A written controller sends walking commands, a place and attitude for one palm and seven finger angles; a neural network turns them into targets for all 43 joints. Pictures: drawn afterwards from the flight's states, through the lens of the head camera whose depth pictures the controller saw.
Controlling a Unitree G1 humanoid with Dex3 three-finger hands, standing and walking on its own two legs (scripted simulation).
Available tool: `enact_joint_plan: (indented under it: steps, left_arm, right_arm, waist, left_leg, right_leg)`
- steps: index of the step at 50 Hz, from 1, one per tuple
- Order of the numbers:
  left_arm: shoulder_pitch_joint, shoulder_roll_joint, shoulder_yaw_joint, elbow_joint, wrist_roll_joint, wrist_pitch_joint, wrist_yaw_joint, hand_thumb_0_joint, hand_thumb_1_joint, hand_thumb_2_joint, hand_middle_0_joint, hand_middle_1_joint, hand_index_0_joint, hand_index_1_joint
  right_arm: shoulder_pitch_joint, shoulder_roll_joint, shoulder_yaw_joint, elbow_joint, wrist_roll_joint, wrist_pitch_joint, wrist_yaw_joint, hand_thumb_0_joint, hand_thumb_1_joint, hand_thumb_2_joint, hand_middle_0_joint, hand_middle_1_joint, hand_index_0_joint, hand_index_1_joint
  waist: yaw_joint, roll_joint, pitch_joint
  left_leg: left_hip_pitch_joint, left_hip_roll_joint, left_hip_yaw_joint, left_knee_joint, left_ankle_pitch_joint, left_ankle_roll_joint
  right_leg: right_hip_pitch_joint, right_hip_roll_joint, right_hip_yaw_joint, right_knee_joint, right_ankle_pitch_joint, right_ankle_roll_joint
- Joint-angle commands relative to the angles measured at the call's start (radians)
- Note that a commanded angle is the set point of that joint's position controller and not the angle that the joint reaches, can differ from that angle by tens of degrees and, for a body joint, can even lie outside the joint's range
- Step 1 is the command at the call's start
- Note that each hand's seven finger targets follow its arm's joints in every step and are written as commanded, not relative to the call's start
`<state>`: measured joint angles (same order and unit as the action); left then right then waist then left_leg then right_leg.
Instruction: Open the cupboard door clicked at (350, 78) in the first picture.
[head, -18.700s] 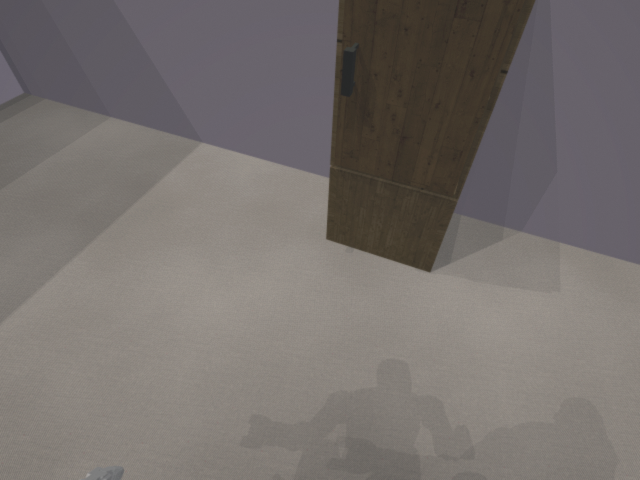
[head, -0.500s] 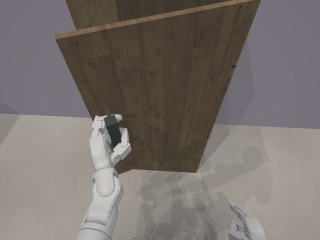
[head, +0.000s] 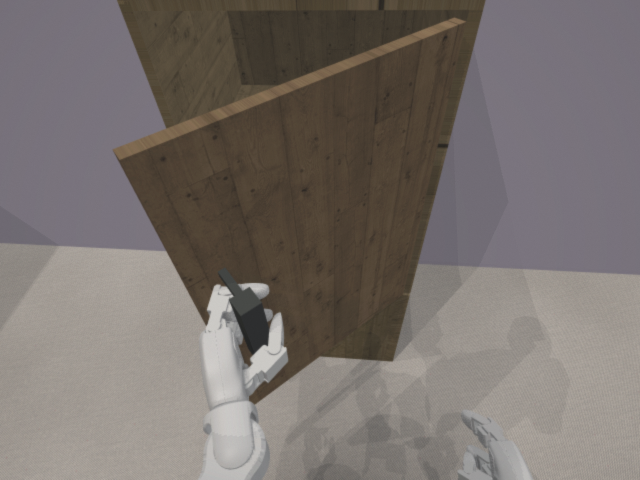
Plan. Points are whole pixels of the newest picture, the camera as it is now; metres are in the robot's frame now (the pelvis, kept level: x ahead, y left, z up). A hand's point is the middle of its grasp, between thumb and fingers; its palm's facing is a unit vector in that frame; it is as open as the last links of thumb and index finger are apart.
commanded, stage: open thumb and fingers to let go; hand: left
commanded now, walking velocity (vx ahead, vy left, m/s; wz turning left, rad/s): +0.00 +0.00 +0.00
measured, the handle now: (244, 314) +0.31 +0.11 +0.06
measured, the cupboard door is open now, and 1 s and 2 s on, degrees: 42 41 42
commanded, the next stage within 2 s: slide the hand sideways off the handle in 0.76 s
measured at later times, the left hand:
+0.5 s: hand (266, 339) +0.27 +0.07 +0.06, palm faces +0.30 -0.95 -0.02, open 13.0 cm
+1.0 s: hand (258, 360) +0.25 +0.08 +0.05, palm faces -0.06 -1.00 -0.08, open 15.8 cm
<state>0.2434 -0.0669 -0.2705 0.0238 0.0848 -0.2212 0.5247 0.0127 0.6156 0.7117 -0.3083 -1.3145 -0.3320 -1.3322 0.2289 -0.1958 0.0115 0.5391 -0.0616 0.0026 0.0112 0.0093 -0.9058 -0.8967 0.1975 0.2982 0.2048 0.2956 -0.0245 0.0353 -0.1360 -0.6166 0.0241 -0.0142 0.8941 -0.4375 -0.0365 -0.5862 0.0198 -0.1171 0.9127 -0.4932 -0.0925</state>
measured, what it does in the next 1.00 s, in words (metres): stands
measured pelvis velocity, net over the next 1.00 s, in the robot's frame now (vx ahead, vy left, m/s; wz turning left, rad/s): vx -0.02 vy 0.03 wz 0.00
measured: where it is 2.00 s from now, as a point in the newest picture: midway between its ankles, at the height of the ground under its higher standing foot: outside the picture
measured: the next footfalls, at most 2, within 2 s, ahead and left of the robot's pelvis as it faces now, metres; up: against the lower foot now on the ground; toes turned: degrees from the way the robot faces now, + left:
none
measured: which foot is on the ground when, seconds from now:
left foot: down 0.00-1.00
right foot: down 0.00-1.00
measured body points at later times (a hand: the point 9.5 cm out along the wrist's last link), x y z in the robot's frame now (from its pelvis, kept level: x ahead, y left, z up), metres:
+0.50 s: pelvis -0.01 +0.01 +0.00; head +0.02 -0.01 +0.45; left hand +0.25 +0.12 +0.06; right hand +0.16 -0.21 -0.10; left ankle +0.01 +0.15 -0.69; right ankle -0.02 -0.05 -0.69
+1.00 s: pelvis -0.02 +0.03 -0.01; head +0.01 +0.01 +0.44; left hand +0.25 +0.14 +0.06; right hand +0.16 -0.19 -0.10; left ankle +0.01 +0.15 -0.69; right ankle -0.02 -0.05 -0.69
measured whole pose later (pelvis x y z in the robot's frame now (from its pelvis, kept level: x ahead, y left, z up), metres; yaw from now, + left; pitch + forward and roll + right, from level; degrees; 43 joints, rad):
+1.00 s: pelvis -0.02 +0.03 -0.01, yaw +0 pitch +9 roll +0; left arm 0.12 0.05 -0.25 0.09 0.04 -0.27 0.17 -0.01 -0.50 0.30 -0.28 -0.44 -0.21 -0.46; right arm 0.22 -0.20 0.03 0.51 -0.03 0.00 0.01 0.01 -0.91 -0.90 0.20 0.30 0.21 0.30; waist 0.01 0.03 -0.11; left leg -0.69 0.00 -0.01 0.97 -0.44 0.00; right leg -0.65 -0.01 -0.11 0.97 -0.48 -0.06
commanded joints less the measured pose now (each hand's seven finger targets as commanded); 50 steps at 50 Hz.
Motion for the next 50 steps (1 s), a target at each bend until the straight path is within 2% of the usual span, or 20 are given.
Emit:
enact_joint_plan:
  steps: [1, 3, 7, 11, 17, 19, 20, 23, 25, 29, 31, 37, 39, 40, 43, 44, 45, 46, 48, 50]
  left_arm:
    - [-0.21, -0.068, 0.047, -0.169, 0.009, -0.073, 0.026, 0.0, 0.62, 0.78, -0.38, -1.32, -0.38, -1.32]
    - [-0.208, -0.062, 0.057, -0.163, -0.002, -0.076, 0.017, 0.0, 0.48, 0.72, -0.37, -1.305, -0.37, -1.305]
    - [-0.224, -0.072, 0.036, -0.164, 0.005, -0.08, 0.0, 0.0, 0.2, 0.6, -0.35, -1.275, -0.35, -1.275]
    - [-0.257, -0.08, 0.021, -0.153, 0.009, -0.091, -0.011, 0.0, -0.08, 0.48, -0.33, -1.245, -0.33, -1.245]
    - [-0.267, -0.091, 0.015, -0.148, 0.007, -0.089, -0.006, 0.0, -0.5, 0.3, -0.3, -1.2, -0.3, -1.2]
    - [-0.277, -0.073, 0.037, -0.152, 0.001, -0.088, 0.002, 0.0, -0.5, 0.3, -0.3, -1.2, -0.3, -1.2]
    - [-0.259, -0.073, 0.038, -0.148, 0.003, -0.083, 0.003, 0.0, -0.5, 0.3, -0.292, -1.15, -0.292, -1.15]
    - [-0.262, -0.08, 0.037, -0.146, -0.002, -0.079, 0.009, 0.0, -0.5, 0.3, -0.267, -1.0, -0.267, -1.0]
    - [-0.252, -0.073, 0.044, -0.158, 0.0, -0.078, 0.014, 0.0, -0.5, 0.3, -0.25, -0.9, -0.25, -0.9]
    - [-0.244, -0.113, 0.009, -0.162, 0.009, -0.072, 0.023, 0.0, -0.5, 0.3, -0.217, -0.7, -0.217, -0.7]
    - [-0.22, -0.111, 0.012, -0.16, 0.006, -0.069, 0.024, 0.0, -0.5, 0.3, -0.2, -0.6, -0.2, -0.6]
    - [-0.295, -0.117, 0.01, -0.153, 0.009, -0.055, 0.044, 0.0, -0.5, 0.3, -0.15, -0.3, -0.15, -0.3]
    - [-0.305, -0.113, 0.026, -0.13, 0.003, -0.045, 0.051, 0.0, -0.5, 0.3, -0.15, -0.3, -0.15, -0.3]
    - [-0.313, -0.114, 0.026, -0.126, 0.006, -0.041, 0.054, 0.0, -0.5, 0.3, -0.15, -0.3, -0.15, -0.3]
    - [-0.364, -0.133, 0.009, -0.114, 0.007, -0.031, 0.059, 0.0, -0.5, 0.3, -0.15, -0.3, -0.15, -0.3]
    - [-0.362, -0.011, -0.191, -0.111, 0.11, -0.079, -0.156, 0.0, -0.5, 0.3, -0.15, -0.3, -0.15, -0.3]
    - [-0.413, 0.057, -0.109, -0.173, 0.065, -0.123, -0.278, 0.0, -0.5, 0.3, -0.15, -0.3, -0.15, -0.3]
    - [-0.399, 0.083, -0.101, -0.194, 0.04, -0.151, -0.369, 0.0, -0.5, 0.3, -0.15, -0.3, -0.15, -0.3]
    - [-0.38, 0.096, -0.085, -0.194, -0.042, -0.171, -0.512, 0.0, -0.5, 0.3, -0.15, -0.3, -0.15, -0.3]
    - [-0.334, 0.05, -0.065, -0.188, -0.14, -0.146, -0.565, 0.0, -0.5, 0.3, -0.15, -0.3, -0.15, -0.3]
  right_arm:
    - [-0.121, -0.061, -0.026, -0.142, 0.001, -0.061, -0.015, 0.0, -0.9, -0.9, 0.2, 0.3, 0.2, 0.3]
    - [-0.109, -0.062, -0.028, -0.139, 0.002, -0.059, -0.017, 0.0, -0.9, -0.9, 0.2, 0.3, 0.2, 0.3]
    - [-0.103, -0.066, -0.031, -0.14, 0.005, -0.052, -0.017, 0.0, -0.9, -0.9, 0.2, 0.3, 0.2, 0.3]
    - [-0.102, -0.073, -0.036, -0.14, 0.005, -0.053, -0.016, 0.0, -0.9, -0.9, 0.2, 0.3, 0.2, 0.3]
    - [-0.097, -0.072, -0.035, -0.151, 0.008, -0.052, -0.013, 0.0, -0.9, -0.9, 0.2, 0.3, 0.2, 0.3]
    - [-0.098, -0.071, -0.035, -0.151, 0.007, -0.051, -0.016, 0.0, -0.9, -0.9, 0.2, 0.3, 0.2, 0.3]
    - [-0.1, -0.071, -0.034, -0.155, 0.008, -0.049, -0.016, 0.0, -0.9, -0.9, 0.2, 0.3, 0.2, 0.3]
    - [-0.101, -0.07, -0.032, -0.155, 0.008, -0.048, -0.018, 0.0, -0.9, -0.9, 0.2, 0.3, 0.2, 0.3]
    - [-0.104, -0.071, -0.034, -0.157, 0.008, -0.048, -0.018, 0.0, -0.9, -0.9, 0.2, 0.3, 0.2, 0.3]
    - [-0.102, -0.068, -0.031, -0.161, 0.007, -0.051, -0.01, 0.0, -0.9, -0.9, 0.2, 0.3, 0.2, 0.3]
    - [-0.109, -0.069, -0.032, -0.167, 0.007, -0.054, -0.008, 0.0, -0.9, -0.9, 0.2, 0.3, 0.2, 0.3]
    - [-0.126, -0.069, -0.028, -0.162, 0.007, -0.051, -0.008, 0.0, -0.9, -0.9, 0.2, 0.3, 0.2, 0.3]
    - [-0.127, -0.068, -0.025, -0.158, 0.006, -0.048, -0.009, 0.0, -0.9, -0.9, 0.2, 0.3, 0.2, 0.3]
    - [-0.131, -0.069, -0.026, -0.158, 0.008, -0.046, -0.009, 0.0, -0.9, -0.9, 0.2, 0.3, 0.2, 0.3]
    - [-0.135, -0.068, -0.023, -0.152, 0.007, -0.042, -0.008, 0.0, -0.9, -0.9, 0.2, 0.3, 0.2, 0.3]
    - [-0.062, -0.117, -0.022, -0.12, 0.015, -0.039, 0.0, 0.0, -0.9, -0.9, 0.2, 0.3, 0.2, 0.3]
    - [-0.051, -0.112, -0.039, -0.15, 0.024, -0.036, -0.005, 0.0, -0.9, -0.9, 0.2, 0.3, 0.2, 0.3]
    - [-0.06, -0.109, -0.035, -0.165, 0.03, -0.043, -0.011, 0.0, -0.9, -0.9, 0.2, 0.3, 0.2, 0.3]
    - [-0.053, -0.11, -0.029, -0.187, 0.049, -0.058, -0.021, 0.0, -0.9, -0.9, 0.2, 0.3, 0.2, 0.3]
    - [-0.07, -0.108, -0.021, -0.214, 0.069, -0.072, -0.026, 0.0, -0.9, -0.9, 0.2, 0.3, 0.2, 0.3]
  waist:
    - [0.009, -0.141, -0.149]
    - [0.011, -0.163, -0.164]
    - [0.005, -0.135, -0.175]
    - [-0.007, -0.153, -0.17]
    - [0.004, -0.129, -0.188]
    - [0.01, -0.14, -0.205]
    - [0.018, -0.136, -0.201]
    - [0.011, -0.148, -0.186]
    - [0.021, -0.123, -0.196]
    - [0.016, -0.108, -0.182]
    - [0.023, -0.115, -0.178]
    - [0.018, -0.088, -0.172]
    - [0.022, -0.111, -0.173]
    - [0.026, -0.099, -0.169]
    - [0.013, -0.093, -0.165]
    - [-0.079, -0.148, -0.089]
    - [-0.044, -0.102, -0.184]
    - [-0.031, -0.065, -0.217]
    - [-0.038, -0.071, -0.218]
    - [-0.023, -0.062, -0.178]
  left_leg:
    - [0.01, -0.058, -0.007, -0.028, 0.149, 0.044]
    - [0.002, -0.058, -0.008, -0.031, 0.155, 0.043]
    - [0.014, -0.054, -0.007, -0.034, 0.172, 0.045]
    - [0.018, -0.05, -0.01, -0.03, 0.166, 0.049]
    - [0.026, -0.051, -0.008, -0.031, 0.167, 0.05]
    - [0.022, -0.053, -0.006, -0.032, 0.165, 0.049]
    - [0.025, -0.051, -0.009, -0.038, 0.179, 0.049]
    - [0.031, -0.049, -0.005, -0.041, 0.178, 0.049]
    - [0.039, -0.049, -0.004, -0.043, 0.188, 0.049]
    - [0.055, -0.046, -0.003, -0.05, 0.192, 0.048]
    - [0.051, -0.044, -0.004, -0.051, 0.188, 0.049]
    - [0.053, -0.045, -0.005, -0.047, 0.169, 0.049]
    - [0.047, -0.046, -0.007, -0.052, 0.158, 0.048]
    - [0.05, -0.045, -0.009, -0.054, 0.168, 0.049]
    - [0.051, -0.046, -0.01, -0.05, 0.152, 0.049]
    - [0.062, -0.046, -0.007, -0.034, 0.168, 0.068]
    - [0.056, -0.049, -0.006, -0.022, 0.196, 0.074]
    - [0.064, -0.052, 0.0, -0.013, 0.2, 0.074]
    - [0.07, -0.053, -0.006, -0.017, 0.174, 0.075]
    - [0.075, -0.049, -0.012, -0.043, 0.136, 0.069]
  right_leg:
    - [0.126, -0.091, 0.215, -0.233, 0.366, 0.108]
    - [0.155, -0.098, 0.223, -0.234, 0.402, 0.115]
    - [0.154, -0.098, 0.212, -0.216, 0.442, 0.113]
    - [0.122, -0.092, 0.196, -0.205, 0.423, 0.111]
    - [0.112, -0.081, 0.175, -0.191, 0.392, 0.101]
    - [0.125, -0.08, 0.177, -0.192, 0.383, 0.102]
    - [0.129, -0.074, 0.168, -0.186, 0.398, 0.096]
    - [0.116, -0.069, 0.155, -0.184, 0.399, 0.098]
    - [0.123, -0.065, 0.152, -0.18, 0.397, 0.092]
    - [0.094, -0.048, 0.117, -0.163, 0.368, 0.081]
    - [0.086, -0.043, 0.11, -0.163, 0.343, 0.077]
    - [0.051, -0.034, 0.103, -0.159, 0.273, 0.069]
    - [0.054, -0.032, 0.099, -0.162, 0.248, 0.069]
    - [0.055, -0.028, 0.095, -0.158, 0.249, 0.064]
    - [0.032, -0.029, 0.093, -0.159, 0.224, 0.066]
    - [-0.026, -0.034, 0.119, -0.142, 0.308, 0.071]
    - [0.025, -0.042, 0.127, -0.117, 0.365, 0.063]
    - [0.049, -0.047, 0.139, -0.11, 0.39, 0.064]
    - [0.054, -0.046, 0.146, -0.124, 0.357, 0.068]
    - [0.047, -0.034, 0.13, -0.15, 0.267, 0.063]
